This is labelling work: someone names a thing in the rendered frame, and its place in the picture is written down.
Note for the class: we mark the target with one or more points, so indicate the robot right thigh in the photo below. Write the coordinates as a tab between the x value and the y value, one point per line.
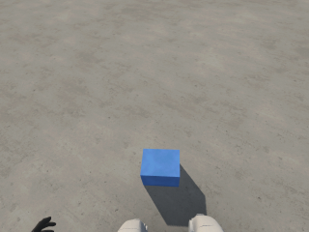
203	223

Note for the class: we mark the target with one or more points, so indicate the robot left hand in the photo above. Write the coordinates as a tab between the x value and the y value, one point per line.
46	222

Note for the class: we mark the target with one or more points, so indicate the robot thigh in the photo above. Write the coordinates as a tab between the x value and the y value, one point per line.
134	225
203	223

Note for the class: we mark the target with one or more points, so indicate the robot left thigh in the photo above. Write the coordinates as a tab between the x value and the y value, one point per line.
134	225

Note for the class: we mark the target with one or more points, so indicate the carton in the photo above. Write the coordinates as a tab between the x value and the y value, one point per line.
160	167

